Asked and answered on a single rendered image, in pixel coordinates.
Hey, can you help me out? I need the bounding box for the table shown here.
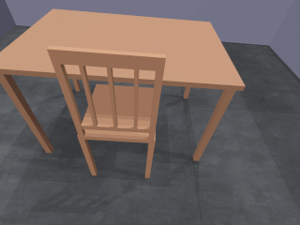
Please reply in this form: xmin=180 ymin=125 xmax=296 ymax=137
xmin=0 ymin=8 xmax=246 ymax=161

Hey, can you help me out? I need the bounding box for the chair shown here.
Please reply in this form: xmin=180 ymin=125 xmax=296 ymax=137
xmin=47 ymin=45 xmax=166 ymax=179

